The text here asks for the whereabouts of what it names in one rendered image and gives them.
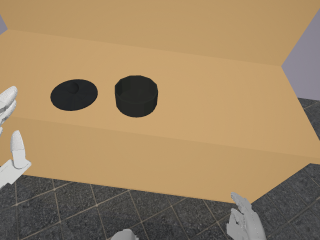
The right robot hand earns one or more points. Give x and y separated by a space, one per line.
249 225

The table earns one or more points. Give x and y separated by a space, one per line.
226 120

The left robot thigh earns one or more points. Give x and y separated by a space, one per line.
124 235

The lid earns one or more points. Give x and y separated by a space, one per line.
66 101

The knob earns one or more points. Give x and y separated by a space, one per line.
72 87

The pot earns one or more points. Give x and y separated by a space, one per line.
136 96

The left robot hand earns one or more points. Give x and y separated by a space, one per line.
12 169

